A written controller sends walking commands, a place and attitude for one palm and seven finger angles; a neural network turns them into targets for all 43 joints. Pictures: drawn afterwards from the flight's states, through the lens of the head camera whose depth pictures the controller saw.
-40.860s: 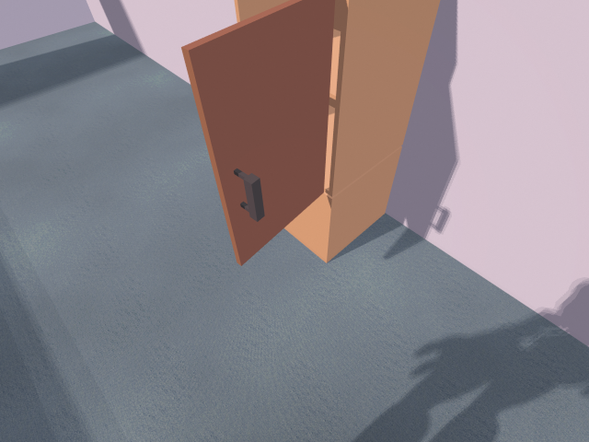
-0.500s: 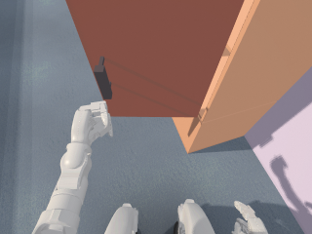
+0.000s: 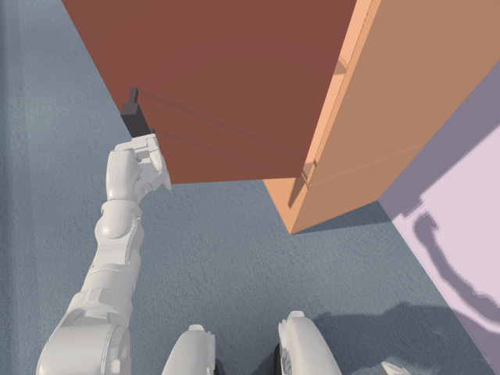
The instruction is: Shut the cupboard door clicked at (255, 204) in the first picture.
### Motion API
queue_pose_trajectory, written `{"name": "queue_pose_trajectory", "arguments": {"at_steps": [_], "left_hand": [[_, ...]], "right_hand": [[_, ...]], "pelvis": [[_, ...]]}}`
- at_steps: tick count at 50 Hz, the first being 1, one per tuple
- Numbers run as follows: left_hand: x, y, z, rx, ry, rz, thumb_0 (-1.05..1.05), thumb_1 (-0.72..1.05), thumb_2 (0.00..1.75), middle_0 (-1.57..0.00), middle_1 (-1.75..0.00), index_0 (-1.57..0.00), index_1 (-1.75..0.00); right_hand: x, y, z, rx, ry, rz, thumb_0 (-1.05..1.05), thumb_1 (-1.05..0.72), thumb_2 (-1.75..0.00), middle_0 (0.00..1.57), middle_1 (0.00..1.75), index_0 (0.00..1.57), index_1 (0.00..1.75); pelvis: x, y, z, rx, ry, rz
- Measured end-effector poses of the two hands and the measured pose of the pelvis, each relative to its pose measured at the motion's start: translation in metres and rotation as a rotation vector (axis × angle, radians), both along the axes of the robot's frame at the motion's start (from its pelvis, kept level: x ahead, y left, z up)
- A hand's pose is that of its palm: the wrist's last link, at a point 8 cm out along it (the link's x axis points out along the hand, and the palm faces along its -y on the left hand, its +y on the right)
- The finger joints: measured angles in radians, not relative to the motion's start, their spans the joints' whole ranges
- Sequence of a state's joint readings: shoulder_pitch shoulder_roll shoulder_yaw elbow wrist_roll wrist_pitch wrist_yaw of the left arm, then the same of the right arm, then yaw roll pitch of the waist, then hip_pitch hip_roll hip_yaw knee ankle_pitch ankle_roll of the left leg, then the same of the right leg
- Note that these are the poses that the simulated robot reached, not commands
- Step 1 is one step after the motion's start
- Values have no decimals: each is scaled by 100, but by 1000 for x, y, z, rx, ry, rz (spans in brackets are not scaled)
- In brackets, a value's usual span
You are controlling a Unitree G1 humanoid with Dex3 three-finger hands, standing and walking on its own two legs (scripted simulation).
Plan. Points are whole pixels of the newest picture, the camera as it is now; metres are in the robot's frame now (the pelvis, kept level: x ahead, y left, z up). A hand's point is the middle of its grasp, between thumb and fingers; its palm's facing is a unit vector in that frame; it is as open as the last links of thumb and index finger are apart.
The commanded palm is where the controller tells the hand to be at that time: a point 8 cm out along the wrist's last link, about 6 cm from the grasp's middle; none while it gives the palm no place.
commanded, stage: bring the fist close to the handle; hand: left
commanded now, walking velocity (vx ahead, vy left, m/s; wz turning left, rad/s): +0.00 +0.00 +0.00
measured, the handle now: (142, 123) +0.53 +0.17 +0.03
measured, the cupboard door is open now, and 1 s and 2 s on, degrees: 72 62 50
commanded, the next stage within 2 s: push the door shut along its arc in 0.10 s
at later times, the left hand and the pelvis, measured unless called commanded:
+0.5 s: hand (163, 155) +0.46 +0.13 +0.04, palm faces -0.07 -1.00 -0.04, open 3.1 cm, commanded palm +0.44 +0.18 +0.04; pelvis -0.01 +0.00 -0.01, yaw +1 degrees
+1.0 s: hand (171, 130) +0.51 +0.12 +0.04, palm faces -0.19 -0.98 -0.05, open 3.1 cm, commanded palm +0.52 +0.15 +0.04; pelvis -0.02 +0.01 -0.03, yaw +0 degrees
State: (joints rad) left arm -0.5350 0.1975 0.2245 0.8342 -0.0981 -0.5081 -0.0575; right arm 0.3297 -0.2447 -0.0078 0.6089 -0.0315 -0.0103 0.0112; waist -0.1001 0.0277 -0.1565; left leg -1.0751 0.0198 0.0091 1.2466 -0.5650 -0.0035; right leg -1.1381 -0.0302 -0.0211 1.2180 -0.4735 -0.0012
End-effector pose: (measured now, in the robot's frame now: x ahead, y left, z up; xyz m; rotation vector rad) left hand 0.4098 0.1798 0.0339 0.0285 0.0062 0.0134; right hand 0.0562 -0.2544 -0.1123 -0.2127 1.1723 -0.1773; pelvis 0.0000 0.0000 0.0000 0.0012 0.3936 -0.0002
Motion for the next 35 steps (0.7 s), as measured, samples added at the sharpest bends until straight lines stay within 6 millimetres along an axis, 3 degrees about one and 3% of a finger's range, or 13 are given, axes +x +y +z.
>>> {"name": "queue_pose_trajectory", "arguments": {"at_steps": [13,20,26,35], "left_hand": [[2,9,3,0,-28,-15,1,90,90,-130,-150,-130,-150],[16,5,2,8,-18,-56,1,90,90,-130,-150,-130,-150],[34,5,7,14,-23,-86,1,90,90,-131,-150,-130,-150],[51,9,8,16,-4,-120,1,90,90,-133,-150,-131,-150]], "right_hand": [[18,-2,1,-29,-42,36,1,-90,-90,20,30,21,29],[26,0,0,-38,-64,46,1,-90,-90,20,30,21,29],[15,1,-5,-37,-35,30,1,-90,-90,20,30,21,29],[-23,2,-12,-33,71,-3,1,-90,-90,20,30,21,29]], "pelvis": [[-5,2,-3,-9,-1,15],[-7,3,-6,-13,5,20],[-9,5,-11,-17,20,20],[-12,6,-15,-23,36,22]]}}
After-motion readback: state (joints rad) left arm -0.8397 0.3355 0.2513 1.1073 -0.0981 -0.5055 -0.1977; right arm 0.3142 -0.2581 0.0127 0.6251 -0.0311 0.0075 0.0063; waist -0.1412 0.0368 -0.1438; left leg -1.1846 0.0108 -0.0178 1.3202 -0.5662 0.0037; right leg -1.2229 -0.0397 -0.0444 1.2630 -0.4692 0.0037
